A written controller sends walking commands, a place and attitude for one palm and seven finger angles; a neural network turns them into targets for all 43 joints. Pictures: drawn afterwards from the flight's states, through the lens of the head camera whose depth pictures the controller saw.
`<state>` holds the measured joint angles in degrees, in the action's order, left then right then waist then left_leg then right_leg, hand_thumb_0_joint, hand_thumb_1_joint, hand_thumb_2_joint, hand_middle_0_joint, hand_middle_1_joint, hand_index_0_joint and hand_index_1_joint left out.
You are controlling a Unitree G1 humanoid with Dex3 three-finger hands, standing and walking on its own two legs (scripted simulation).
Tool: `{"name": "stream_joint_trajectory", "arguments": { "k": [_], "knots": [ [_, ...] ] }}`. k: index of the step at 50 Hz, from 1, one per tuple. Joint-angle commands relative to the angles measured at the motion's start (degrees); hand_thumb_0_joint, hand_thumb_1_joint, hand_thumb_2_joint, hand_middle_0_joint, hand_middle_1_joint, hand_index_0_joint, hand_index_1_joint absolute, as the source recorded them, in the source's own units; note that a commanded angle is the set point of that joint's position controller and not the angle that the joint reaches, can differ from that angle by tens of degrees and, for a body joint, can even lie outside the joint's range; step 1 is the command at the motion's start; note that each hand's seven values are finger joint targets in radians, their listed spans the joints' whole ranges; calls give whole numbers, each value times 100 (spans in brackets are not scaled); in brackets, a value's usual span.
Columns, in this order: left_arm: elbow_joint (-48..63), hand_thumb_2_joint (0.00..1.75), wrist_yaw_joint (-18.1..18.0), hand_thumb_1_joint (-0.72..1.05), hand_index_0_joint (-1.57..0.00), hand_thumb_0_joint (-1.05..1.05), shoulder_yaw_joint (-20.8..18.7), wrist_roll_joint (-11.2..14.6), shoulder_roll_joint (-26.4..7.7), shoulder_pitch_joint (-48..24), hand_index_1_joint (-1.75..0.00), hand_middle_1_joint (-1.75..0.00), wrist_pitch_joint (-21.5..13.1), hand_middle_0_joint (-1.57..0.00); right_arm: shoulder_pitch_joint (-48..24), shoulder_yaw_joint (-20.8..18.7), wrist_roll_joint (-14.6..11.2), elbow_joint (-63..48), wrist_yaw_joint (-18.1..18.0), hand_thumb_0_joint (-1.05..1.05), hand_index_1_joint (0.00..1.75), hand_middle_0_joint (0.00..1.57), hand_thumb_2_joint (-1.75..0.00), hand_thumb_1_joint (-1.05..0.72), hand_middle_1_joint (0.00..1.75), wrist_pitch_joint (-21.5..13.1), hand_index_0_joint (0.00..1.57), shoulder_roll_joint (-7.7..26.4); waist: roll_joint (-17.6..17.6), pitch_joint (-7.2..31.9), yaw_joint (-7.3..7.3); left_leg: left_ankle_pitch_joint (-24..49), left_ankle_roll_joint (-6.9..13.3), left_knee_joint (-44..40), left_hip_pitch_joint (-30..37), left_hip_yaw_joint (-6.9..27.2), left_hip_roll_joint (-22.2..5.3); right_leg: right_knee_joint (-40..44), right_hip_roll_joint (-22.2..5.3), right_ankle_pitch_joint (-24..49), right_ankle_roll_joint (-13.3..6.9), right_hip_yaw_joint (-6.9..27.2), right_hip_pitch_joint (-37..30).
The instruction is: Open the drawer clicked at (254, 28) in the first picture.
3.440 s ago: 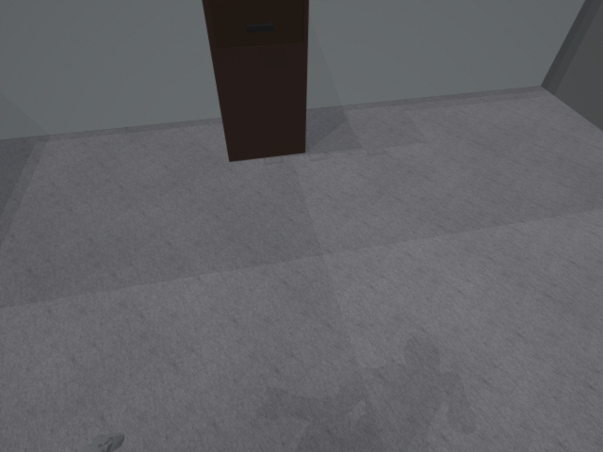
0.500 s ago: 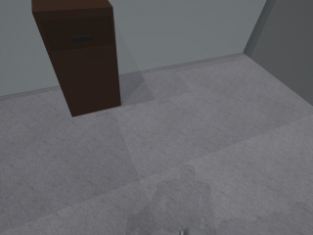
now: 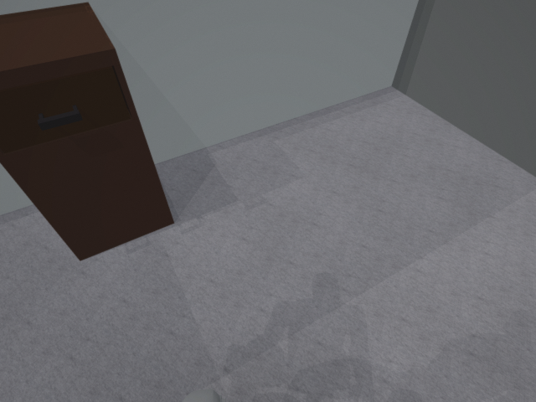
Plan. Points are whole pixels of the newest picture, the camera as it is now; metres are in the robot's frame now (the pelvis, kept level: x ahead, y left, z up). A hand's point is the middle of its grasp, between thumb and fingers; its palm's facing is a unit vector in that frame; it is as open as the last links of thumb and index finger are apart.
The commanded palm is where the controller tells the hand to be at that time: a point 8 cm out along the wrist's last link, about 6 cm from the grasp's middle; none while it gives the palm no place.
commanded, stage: walk to a spot facing it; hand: left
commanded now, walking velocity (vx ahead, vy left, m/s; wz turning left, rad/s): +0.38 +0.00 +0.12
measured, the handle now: (59, 116) +0.86 +0.64 -0.08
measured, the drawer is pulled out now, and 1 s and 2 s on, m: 0.00 0.00 0.00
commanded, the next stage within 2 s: turn to face it in 0.36 s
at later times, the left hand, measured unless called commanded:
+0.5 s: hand (134, 371) +0.21 +0.25 -0.17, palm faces +0.04 -0.98 -0.17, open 7.4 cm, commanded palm none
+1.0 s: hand (150, 309) +0.32 +0.25 -0.17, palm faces +0.24 -0.95 -0.21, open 7.2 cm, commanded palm none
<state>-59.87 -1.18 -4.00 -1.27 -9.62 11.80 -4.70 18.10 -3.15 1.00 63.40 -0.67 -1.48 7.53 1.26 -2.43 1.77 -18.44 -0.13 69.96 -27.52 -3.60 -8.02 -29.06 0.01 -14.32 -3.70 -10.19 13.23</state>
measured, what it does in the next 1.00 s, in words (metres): walks ahead: left foot, then right foot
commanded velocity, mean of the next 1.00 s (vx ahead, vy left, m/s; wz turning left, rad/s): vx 0.12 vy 0.00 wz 0.26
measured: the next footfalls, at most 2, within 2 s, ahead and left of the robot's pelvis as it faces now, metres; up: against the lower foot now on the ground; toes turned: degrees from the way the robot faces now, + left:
left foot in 0.26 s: +0.28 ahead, +0.17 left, +0.00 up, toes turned +12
right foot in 0.70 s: +0.36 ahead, -0.08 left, +0.00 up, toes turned -7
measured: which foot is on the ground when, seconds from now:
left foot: up 0.00-0.24, down 0.26-0.70, up 0.72-1.00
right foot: down 0.00-0.28, up 0.30-0.68, down 0.70-1.00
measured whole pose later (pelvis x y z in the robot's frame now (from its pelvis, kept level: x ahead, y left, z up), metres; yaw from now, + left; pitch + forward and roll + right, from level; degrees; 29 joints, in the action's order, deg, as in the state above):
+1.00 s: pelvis +0.27 +0.06 +0.00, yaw +13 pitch -2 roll -1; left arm -54.9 -1.8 -3.3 -2.1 -9.6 9.4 0.4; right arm 12.9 -4.6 0.7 57.2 0.7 3.3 11.1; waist -0.4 -3.0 1.3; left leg -25.3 -3.0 49.3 -23.0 -6.4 -4.6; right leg -32.7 -10.4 -14.6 1.8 -16.4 14.3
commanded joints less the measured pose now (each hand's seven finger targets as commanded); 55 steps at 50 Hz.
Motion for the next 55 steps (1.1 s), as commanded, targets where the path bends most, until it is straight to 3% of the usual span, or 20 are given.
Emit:
{"name": "stream_joint_trajectory", "arguments": {
  "k": [1, 8, 10, 12, 14, 15, 18, 22, 29, 33, 34, 36, 37, 41, 48, 51, 52, 53, 54, 55],
  "knots": [
    [-43, 90, 39, 90, -20, 0, 41, -10, -439, 562, -30, -30, -50, -20, 287, -13, 42, -331, 119, 0, 30, 20, -90, -90, 30, 30, 20, 101, -767, -336, 28, 597, -169, -993, -226, 3, -248, 1909, -1482, 719, -475, 965, 534],
    [-200, 90, 50, 90, -20, 0, 6, -23, -787, 1023, -30, -30, -38, -20, -1008, 3, 28, -855, 275, 0, 30, 20, -90, -90, 30, -114, 20, 369, -668, -444, -307, 846, -72, -3027, -100, -332, -42, 1599, -1634, 1068, -392, 892, -519],
    [-185, 90, 47, 90, -20, 0, -22, -19, -881, 1017, -30, -30, -13, -20, -915, -22, 35, -859, 260, 0, 30, 20, -90, -90, 30, -159, 20, 508, -514, -406, -211, 668, 8, -3396, 381, -471, 103, 1229, -1667, 1521, -359, 852, -628],
    [-184, 90, 51, 90, -20, 0, -19, 21, -874, 953, -30, -30, 23, -20, 200, -115, 87, -496, 185, 0, 30, 20, -90, -90, 30, -217, 20, 841, 12, 194, 304, 883, 114, -4035, 2102, -556, 351, -414, -1252, 2243, -111, 349, -269],
    [74, 90, 129, 90, -20, 0, 69, 102, -394, 1080, -30, -30, 31, -20, 1557, -349, 123, -214, 64, 0, 30, 20, -90, -90, 30, -237, 20, 1956, 2263, 1167, 626, 1334, 1018, -5222, 3984, 2647, -1921, -3768, 2, -1865, 358, 130, 1826],
    [176, 90, 96, 90, -20, 0, 32, 57, -577, 718, -30, -30, 45, -20, 1359, -277, 81, -211, 15, 0, 30, 20, -90, -90, 30, -184, 20, 1797, 1377, 863, 587, 1160, 1213, -5384, 3642, 2624, -2021, -4406, -252, -1858, 224, 753, 2140],
    [-18, 90, 164, 90, -20, 0, 20, 11, -364, 567, -30, -30, 168, -20, 95, -76, 63, -534, -15, 0, 30, 20, -90, -90, 30, -277, 20, 1004, 333, -72, 52, 685, 765, -5749, 1919, 1203, -1616, -4483, -790, -722, 277, 993, 2063],
    [-69, 90, 163, 90, -20, 0, -7, -39, -52, 992, -30, -30, 466, -20, -92, -38, 44, -516, -65, 0, 30, 20, -90, -90, 30, -313, 20, 750, 459, -143, -279, 732, 610, -5994, 1194, 7, -1242, -3886, -784, -171, 406, 881, 1627],
    [194, 90, 85, 90, -20, 0, 108, -9, 14, 356, -30, -30, 385, -20, 197, -12, 26, -271, -56, 0, 30, 20, -90, -90, 30, -215, 20, 805, 554, -18, -156, 2576, 916, -5425, 1489, -12, -876, -1127, -573, 94, 628, 399, 756],
    [146, 90, 9, 90, -20, 0, 32, 5, -329, 549, -30, -30, 335, -20, 86, -60, -22, -267, -33, 0, 30, 20, -90, -90, 30, -37, 20, 807, 324, 124, -355, 1710, 481, -4612, 1103, 216, -510, 199, -477, 784, 679, 318, -330],
    [128, 90, -26, 90, -20, 0, -22, -5, -582, 703, -30, -30, 291, -20, 91, -38, -41, -316, -8, 0, 30, 20, -90, -90, 30, -14, 20, 640, -117, 228, -435, 975, 220, -4130, 654, -22, -208, 445, -995, 1323, 584, 793, -860],
    [169, 90, -62, 90, -20, 0, -160, -9, -1317, 1113, -30, -30, 298, -20, 132, -31, -50, -555, 8, 0, 30, 20, -90, -90, 30, 107, 20, 356, -1603, 601, -561, -1758, -148, -1974, -94, -357, 551, 1115, -2833, 2550, -325, 2104, -1184],
    [243, 90, -84, 90, -20, 0, -129, -15, -1202, 937, -30, -30, 319, -20, 27, -55, -35, -566, 0, 0, 30, 20, -90, -90, 30, 175, 20, 327, -1228, 470, -519, -1715, -144, -1167, -226, 36, 481, 1180, -2804, 2403, -538, 1980, -902],
    [511, 90, -144, 90, -20, 0, -63, -7, -779, 123, -30, -30, 338, -20, 82, -134, -14, -517, 89, 0, 30, 20, -90, -90, 30, 324, 20, 445, -1088, 339, -165, -818, -284, -434, -287, 90, 252, 1142, -2220, 1743, -234, 842, -430],
    [734, 90, -131, 90, -20, 0, -204, -78, -1102, -36, -30, -30, 463, -20, -392, -153, -22, -995, 185, 0, 30, 20, -90, -90, 30, 361, 20, 471, -1258, 92, -216, -713, -297, -2301, 382, -312, 287, 796, -2359, 1024, -180, 246, -3],
    [851, 90, -65, 90, -20, 0, -225, 5, -1177, -143, -30, -30, 570, -20, -93, -219, 16, -1044, 182, 0, 30, 20, -90, -90, 30, 329, 20, 782, -616, 200, 33, 427, -255, -3665, 1437, -465, 452, -117, -2088, 266, 206, -171, 588],
    [973, 90, -29, 90, -20, 0, -196, 48, -983, -167, -30, -30, 628, -20, 178, -299, 36, -1035, 178, 0, 30, 20, -90, -90, 30, 283, 20, 1210, 547, 261, 194, 667, -33, -4486, 1690, 542, -48, -1128, -1604, -508, 514, -371, 1079],
    [1249, 90, 13, 90, -20, 0, -117, 69, -587, -324, -30, -30, 661, -20, 390, -449, 61, -1125, 147, 0, 30, 20, -90, -90, 30, 241, 20, 1834, 2260, 155, 336, 1461, 602, -5392, 1808, 2556, -1423, -2603, -850, -2296, 966, -326, 2218],
    [1388, 90, 12, 90, -20, 0, -98, 16, -694, -718, -30, -30, 680, -20, 460, -480, 90, -1065, 101, 0, 30, 20, -90, -90, 30, 235, 20, 2073, 1652, 212, 473, 1333, 1102, -5610, 1497, 2932, -1810, -3489, -775, -2272, 846, 438, 2187],
    [1341, 90, 31, 90, -20, 0, -136, 6, -697, -739, -30, -30, 701, -20, 161, -445, 84, -1119, 52, 0, 30, 20, -90, -90, 30, 211, 20, 1981, 1229, 236, 298, 809, 1086, -5668, 1337, 2659, -1504, -3777, -857, -1776, 778, 760, 2192]
  ]
}}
